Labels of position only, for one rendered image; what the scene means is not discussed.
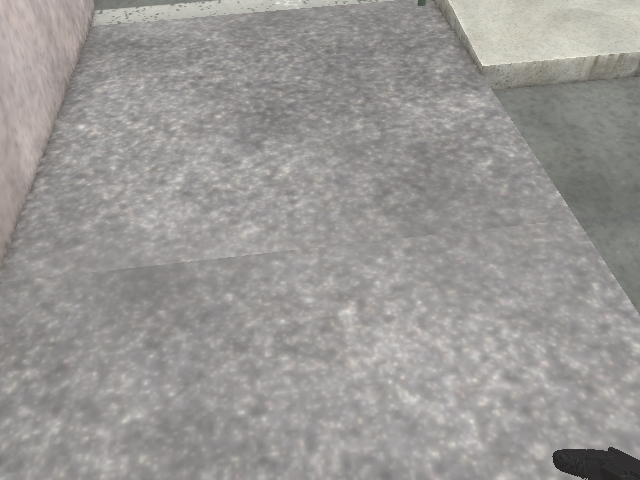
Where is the robot right hand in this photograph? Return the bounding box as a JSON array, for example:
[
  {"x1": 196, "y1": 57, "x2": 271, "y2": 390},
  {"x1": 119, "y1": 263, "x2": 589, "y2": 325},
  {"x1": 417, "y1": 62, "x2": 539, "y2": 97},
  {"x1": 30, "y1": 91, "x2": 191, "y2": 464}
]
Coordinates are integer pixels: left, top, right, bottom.
[{"x1": 552, "y1": 447, "x2": 640, "y2": 480}]

